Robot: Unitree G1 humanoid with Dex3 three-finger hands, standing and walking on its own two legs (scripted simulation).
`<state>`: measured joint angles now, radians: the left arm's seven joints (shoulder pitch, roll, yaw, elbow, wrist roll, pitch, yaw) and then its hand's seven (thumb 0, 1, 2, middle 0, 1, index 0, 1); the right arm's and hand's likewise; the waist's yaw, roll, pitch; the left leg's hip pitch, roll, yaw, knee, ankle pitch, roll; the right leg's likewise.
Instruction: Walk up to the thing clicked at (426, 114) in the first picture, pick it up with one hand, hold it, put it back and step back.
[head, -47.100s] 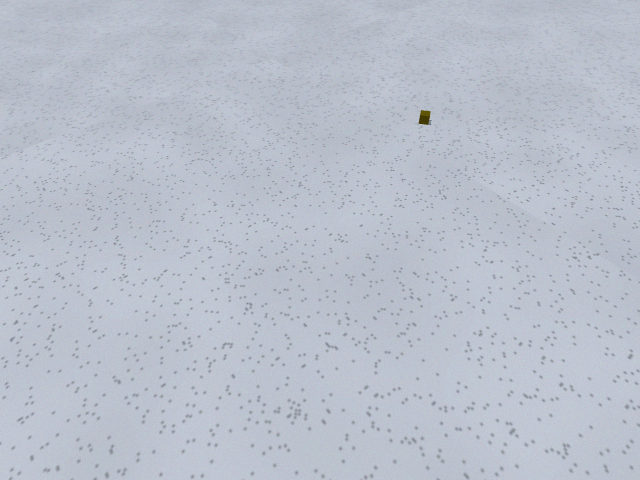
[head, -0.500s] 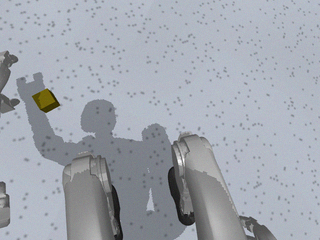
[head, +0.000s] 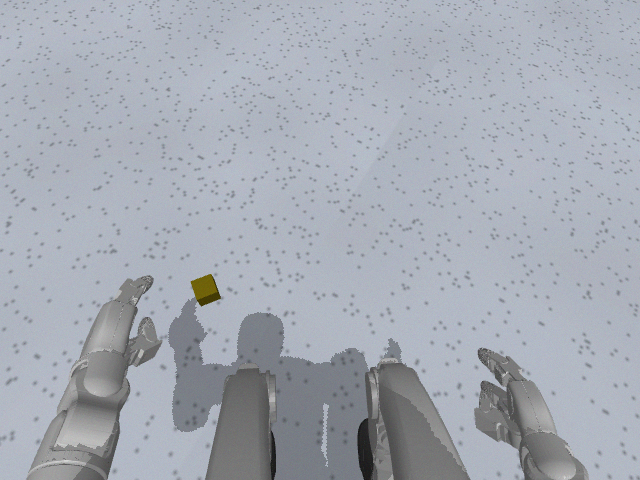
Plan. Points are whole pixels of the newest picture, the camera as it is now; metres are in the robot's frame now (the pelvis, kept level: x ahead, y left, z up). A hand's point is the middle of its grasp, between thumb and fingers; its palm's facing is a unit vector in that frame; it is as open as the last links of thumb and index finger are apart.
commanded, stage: home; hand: left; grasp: from above
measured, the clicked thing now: (206, 290) +0.53 +0.26 -0.54
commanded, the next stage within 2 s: none
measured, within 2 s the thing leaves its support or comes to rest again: neither
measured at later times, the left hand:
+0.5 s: hand (122, 386) +0.23 +0.18 +0.09, palm faces +0.10 -0.97 -0.21, open 7.4 cm
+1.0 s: hand (114, 403) +0.22 +0.18 +0.10, palm faces +0.10 -0.97 -0.20, open 7.4 cm
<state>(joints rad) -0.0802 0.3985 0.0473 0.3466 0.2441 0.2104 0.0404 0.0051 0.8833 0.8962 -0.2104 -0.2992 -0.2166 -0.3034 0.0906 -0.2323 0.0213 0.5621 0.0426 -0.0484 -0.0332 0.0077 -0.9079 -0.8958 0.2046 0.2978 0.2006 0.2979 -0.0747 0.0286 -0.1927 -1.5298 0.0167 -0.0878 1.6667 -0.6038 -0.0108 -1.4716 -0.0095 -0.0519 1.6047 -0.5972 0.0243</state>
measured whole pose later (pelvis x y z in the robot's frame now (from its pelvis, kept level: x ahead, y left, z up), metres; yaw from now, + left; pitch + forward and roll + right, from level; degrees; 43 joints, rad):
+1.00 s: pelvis +0.07 -0.01 +0.15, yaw +3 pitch +10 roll -3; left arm 0.50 0.22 0.03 -0.13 -0.05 0.45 0.01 0.01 0.90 0.90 -0.20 -0.30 -0.20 -0.30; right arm 0.28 -0.22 0.04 0.54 0.01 -0.24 -0.19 0.02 -0.90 -0.90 0.21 0.30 0.20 0.30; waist -0.03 0.05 -0.15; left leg -0.71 0.03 -0.07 1.02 -0.48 -0.02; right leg -0.65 -0.01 -0.06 0.96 -0.47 0.01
